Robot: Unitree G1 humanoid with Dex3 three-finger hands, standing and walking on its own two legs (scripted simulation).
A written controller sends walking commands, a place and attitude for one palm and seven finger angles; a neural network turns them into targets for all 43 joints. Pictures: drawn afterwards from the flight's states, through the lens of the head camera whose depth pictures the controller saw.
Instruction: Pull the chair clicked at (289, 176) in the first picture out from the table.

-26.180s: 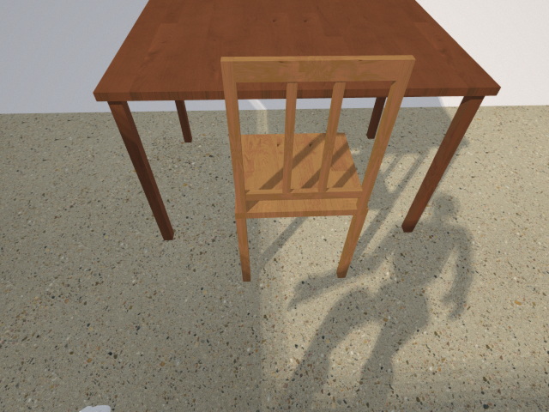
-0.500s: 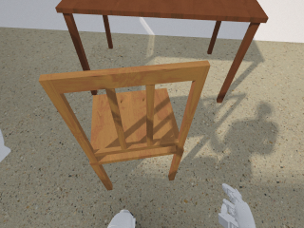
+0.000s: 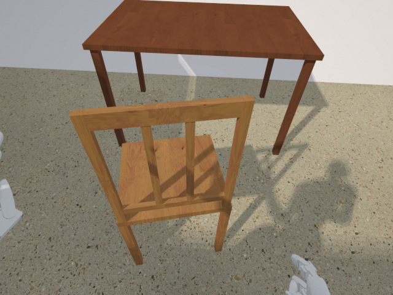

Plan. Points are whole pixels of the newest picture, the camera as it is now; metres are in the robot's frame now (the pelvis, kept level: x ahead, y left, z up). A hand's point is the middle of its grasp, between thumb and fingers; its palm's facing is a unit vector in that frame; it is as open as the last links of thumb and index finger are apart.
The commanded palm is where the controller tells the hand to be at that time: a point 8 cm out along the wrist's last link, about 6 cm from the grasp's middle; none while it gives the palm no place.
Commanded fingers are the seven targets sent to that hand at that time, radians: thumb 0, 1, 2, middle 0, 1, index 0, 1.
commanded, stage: stop stepping back and stand still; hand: left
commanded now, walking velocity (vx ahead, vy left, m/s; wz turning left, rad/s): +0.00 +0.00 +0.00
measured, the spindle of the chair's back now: (153, 170) +0.46 +0.15 -0.07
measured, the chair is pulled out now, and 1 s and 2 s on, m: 0.53 0.53 0.53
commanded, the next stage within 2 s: let the arm hang, fingers relaxed in 0.22 s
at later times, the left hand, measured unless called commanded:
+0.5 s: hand (93, 285) +0.17 +0.23 -0.08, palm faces +0.12 -0.93 -0.34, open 7.4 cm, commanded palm none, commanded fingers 0.00 0.90 0.90 -0.20 -0.30 -0.20 -0.30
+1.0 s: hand out of the picture -0.06 +0.17 -0.17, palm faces +0.07 -0.97 -0.21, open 7.3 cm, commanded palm none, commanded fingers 0.00 0.90 0.90 -0.20 -0.30 -0.20 -0.30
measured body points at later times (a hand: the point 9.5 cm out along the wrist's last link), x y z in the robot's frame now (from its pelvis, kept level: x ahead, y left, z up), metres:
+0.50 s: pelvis -0.01 +0.00 -0.01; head -0.01 -0.02 +0.44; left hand +0.16 +0.27 -0.06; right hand +0.13 -0.23 -0.13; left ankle +0.02 +0.13 -0.74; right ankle +0.01 -0.13 -0.74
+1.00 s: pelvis -0.01 -0.01 +0.00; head -0.01 -0.02 +0.45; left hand -0.06 +0.22 -0.15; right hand -0.04 -0.23 -0.16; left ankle +0.02 +0.13 -0.74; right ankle +0.01 -0.13 -0.74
